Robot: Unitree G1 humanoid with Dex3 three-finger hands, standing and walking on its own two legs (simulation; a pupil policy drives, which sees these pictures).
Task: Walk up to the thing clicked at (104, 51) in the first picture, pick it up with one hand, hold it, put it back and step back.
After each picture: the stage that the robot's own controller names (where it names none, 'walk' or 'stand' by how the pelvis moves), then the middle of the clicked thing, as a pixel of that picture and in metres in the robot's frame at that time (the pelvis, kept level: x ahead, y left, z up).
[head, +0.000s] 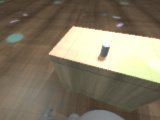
stand; (104, 50) +0.59 -0.09 +0.05
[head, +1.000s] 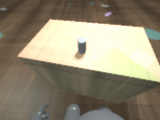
sink last; (82, 45) +0.52 +0.11 +0.09
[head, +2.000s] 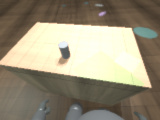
stand; (64, 50) +0.46 +0.22 +0.09
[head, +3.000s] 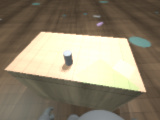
stand; (68, 58) +0.46 +0.20 +0.05
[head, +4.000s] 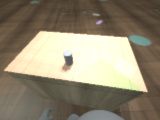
stand; (68, 58) +0.45 +0.20 +0.05
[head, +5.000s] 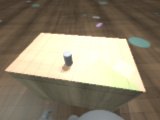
stand; (68, 58) +0.46 +0.20 +0.05
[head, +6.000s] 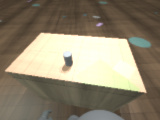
stand; (68, 59) +0.46 +0.20 +0.05
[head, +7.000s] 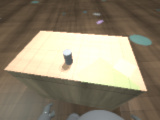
rise first; (68, 57) +0.46 +0.20 +0.05
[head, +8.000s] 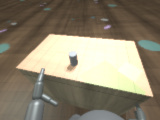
rise first; (73, 58) +0.46 +0.19 +0.05
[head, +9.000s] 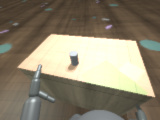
go down; (74, 58) +0.47 +0.19 +0.06
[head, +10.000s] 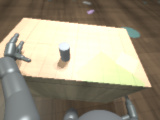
go down; (64, 52) +0.45 +0.17 +0.10
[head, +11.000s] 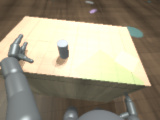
close in; (63, 49) +0.46 +0.18 +0.10
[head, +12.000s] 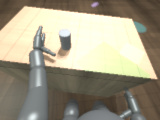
close in; (65, 40) +0.50 +0.17 +0.14
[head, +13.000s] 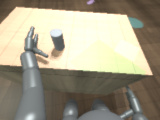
go down; (58, 40) +0.50 +0.19 +0.14
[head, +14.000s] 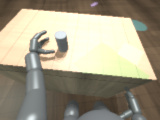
lift; (62, 42) +0.48 +0.18 +0.14
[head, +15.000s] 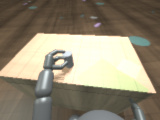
lift; (68, 59) +0.43 +0.17 +0.10
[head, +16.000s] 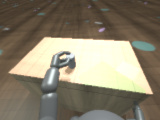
close; (71, 61) +0.45 +0.18 +0.08
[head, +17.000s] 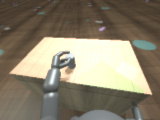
close; (71, 61) +0.45 +0.18 +0.07
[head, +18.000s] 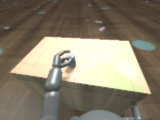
close; (71, 60) +0.45 +0.18 +0.07
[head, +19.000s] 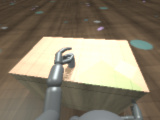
stand; (70, 60) +0.46 +0.18 +0.06
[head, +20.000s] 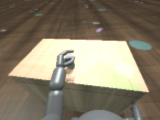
stand; (70, 62) +0.45 +0.19 +0.06
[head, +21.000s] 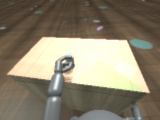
crouch; (70, 61) +0.45 +0.19 +0.06
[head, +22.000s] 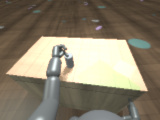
crouch; (69, 60) +0.46 +0.18 +0.06
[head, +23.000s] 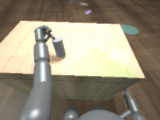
lower; (59, 47) +0.49 +0.19 +0.12
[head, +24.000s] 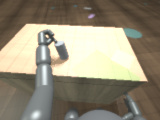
lower; (62, 50) +0.47 +0.19 +0.12
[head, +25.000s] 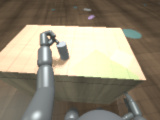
lower; (63, 51) +0.47 +0.18 +0.12
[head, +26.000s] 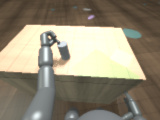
lower; (64, 51) +0.48 +0.17 +0.12
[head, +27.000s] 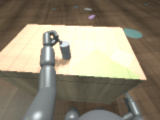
lower; (65, 50) +0.48 +0.16 +0.12
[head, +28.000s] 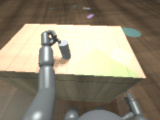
lower; (65, 50) +0.48 +0.16 +0.12
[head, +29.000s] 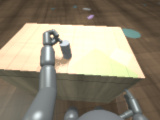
lower; (66, 50) +0.48 +0.16 +0.12
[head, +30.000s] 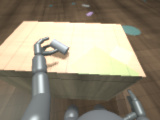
open; (59, 47) +0.51 +0.20 +0.11
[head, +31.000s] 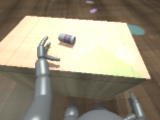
withdraw; (67, 38) +0.58 +0.17 +0.10
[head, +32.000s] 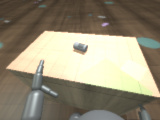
sink last; (80, 46) +0.60 +0.14 +0.08
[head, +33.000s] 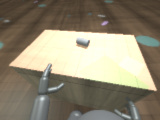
stand; (82, 41) +0.67 +0.13 +0.07
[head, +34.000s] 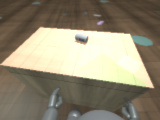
stand; (81, 37) +0.71 +0.12 +0.09
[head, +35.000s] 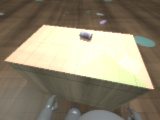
stand; (85, 35) +0.75 +0.10 +0.08
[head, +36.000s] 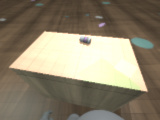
walk; (85, 39) +0.77 +0.09 +0.03
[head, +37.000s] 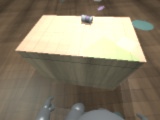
walk; (86, 19) +0.94 +0.11 +0.04
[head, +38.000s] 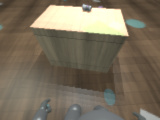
walk; (87, 8) +1.29 +0.12 +0.05
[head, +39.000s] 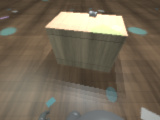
stand; (93, 14) +1.45 +0.07 +0.04
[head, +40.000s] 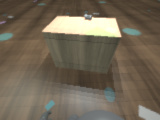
stand; (88, 17) +1.47 +0.09 +0.02
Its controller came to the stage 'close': yes
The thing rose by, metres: 0.01
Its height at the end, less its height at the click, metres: -0.02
